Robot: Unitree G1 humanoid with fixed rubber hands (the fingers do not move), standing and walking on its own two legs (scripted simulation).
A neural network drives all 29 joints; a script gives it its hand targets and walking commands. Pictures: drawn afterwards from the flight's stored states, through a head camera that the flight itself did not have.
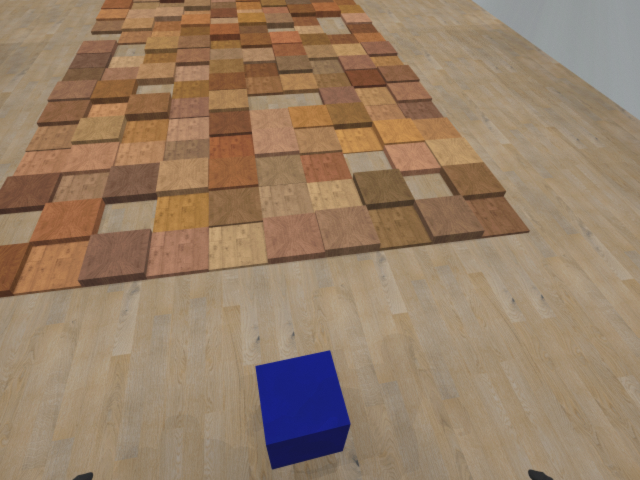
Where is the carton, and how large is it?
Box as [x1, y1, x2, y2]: [255, 350, 350, 468]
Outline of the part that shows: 329,350 255,366 265,440 272,468 342,450 350,424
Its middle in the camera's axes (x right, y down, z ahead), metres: -0.05 +0.49 +1.09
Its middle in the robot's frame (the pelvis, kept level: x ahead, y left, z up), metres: +0.43 +0.02 -0.66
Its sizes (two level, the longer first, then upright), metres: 0.210 0.200 0.250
